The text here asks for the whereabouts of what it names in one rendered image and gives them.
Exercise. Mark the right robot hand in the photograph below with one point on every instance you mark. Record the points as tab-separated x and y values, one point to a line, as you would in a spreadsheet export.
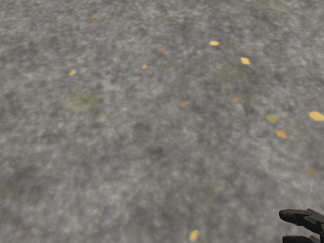
310	219

